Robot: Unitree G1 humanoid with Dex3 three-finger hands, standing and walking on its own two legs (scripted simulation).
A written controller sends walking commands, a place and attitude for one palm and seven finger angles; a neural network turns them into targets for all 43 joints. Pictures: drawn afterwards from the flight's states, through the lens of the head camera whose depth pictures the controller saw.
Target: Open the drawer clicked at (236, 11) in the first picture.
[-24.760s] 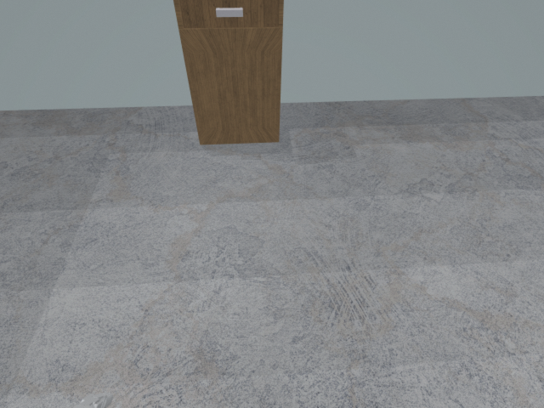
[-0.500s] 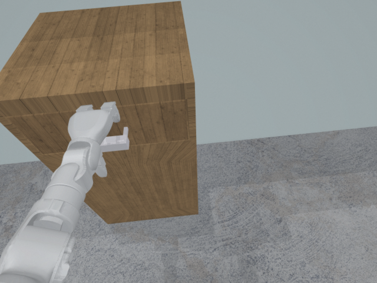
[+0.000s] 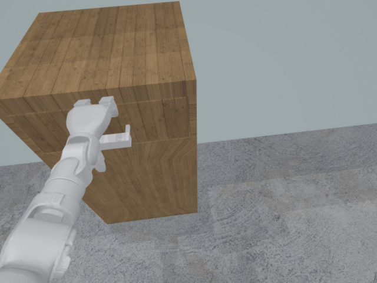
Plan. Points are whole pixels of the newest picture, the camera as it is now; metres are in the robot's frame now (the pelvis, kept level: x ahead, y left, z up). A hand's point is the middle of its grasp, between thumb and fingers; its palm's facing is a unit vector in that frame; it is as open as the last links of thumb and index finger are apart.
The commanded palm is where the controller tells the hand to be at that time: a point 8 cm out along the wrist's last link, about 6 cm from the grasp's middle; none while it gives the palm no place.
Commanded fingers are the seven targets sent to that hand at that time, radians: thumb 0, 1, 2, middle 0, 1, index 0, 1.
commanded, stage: re-aim the fingers above the handle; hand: left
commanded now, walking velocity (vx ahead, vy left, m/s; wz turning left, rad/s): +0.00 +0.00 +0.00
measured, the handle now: (108, 135) +0.48 +0.22 +0.00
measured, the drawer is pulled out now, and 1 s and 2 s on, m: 0.00 0.00 0.00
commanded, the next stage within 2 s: lower the fingers behind the handle in 1.10 s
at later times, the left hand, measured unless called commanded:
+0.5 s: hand (98, 133) +0.44 +0.22 +0.06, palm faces -0.01 -0.01 -1.00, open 13.6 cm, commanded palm +0.42 +0.24 +0.12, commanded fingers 0.00 -0.50 0.30 -0.30 -1.20 -0.30 -1.20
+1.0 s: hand (85, 134) +0.43 +0.25 +0.06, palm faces -0.03 +0.00 -1.00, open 13.6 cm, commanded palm +0.41 +0.24 +0.12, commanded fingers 0.00 -0.50 0.30 -0.30 -1.20 -0.30 -1.20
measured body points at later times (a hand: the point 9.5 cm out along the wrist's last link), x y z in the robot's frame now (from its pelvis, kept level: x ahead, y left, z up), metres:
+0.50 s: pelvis +0.00 -0.01 +0.00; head +0.05 -0.03 +0.45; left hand +0.43 +0.22 +0.11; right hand +0.08 -0.28 -0.13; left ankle -0.01 +0.11 -0.72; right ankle -0.01 -0.12 -0.72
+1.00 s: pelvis +0.01 -0.01 +0.00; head +0.05 -0.03 +0.45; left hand +0.43 +0.24 +0.12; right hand +0.08 -0.28 -0.13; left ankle -0.01 +0.11 -0.72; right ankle -0.01 -0.12 -0.72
